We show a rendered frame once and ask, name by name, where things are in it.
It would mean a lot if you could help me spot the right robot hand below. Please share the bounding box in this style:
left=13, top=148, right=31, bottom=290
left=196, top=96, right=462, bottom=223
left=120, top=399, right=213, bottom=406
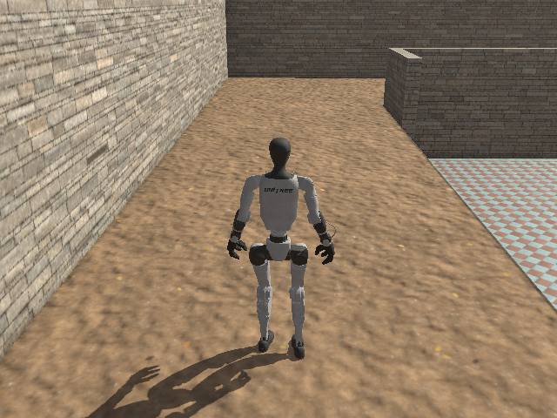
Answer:
left=315, top=243, right=335, bottom=265

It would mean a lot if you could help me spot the right robot forearm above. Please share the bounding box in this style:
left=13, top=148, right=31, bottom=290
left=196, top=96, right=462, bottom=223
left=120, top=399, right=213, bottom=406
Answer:
left=313, top=211, right=332, bottom=246

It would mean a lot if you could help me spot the robot head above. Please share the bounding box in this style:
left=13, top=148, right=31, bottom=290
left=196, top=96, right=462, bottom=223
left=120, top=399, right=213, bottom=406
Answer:
left=265, top=138, right=294, bottom=179

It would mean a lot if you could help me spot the robot right upper arm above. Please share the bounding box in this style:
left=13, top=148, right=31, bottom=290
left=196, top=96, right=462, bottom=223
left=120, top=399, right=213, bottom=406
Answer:
left=298, top=176, right=321, bottom=225

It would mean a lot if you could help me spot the left robot thigh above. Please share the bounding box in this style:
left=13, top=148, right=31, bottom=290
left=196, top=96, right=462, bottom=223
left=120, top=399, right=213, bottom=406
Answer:
left=249, top=243, right=272, bottom=301

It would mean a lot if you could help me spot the left robot forearm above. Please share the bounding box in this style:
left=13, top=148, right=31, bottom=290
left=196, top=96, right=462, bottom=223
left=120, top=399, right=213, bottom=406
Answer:
left=230, top=209, right=246, bottom=243

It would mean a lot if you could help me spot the robot left upper arm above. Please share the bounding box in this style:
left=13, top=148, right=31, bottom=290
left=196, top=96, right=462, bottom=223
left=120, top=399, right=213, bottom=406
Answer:
left=237, top=175, right=261, bottom=222

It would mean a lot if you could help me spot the left robot hand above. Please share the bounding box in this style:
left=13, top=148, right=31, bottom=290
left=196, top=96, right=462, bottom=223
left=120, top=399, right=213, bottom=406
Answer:
left=227, top=240, right=247, bottom=260

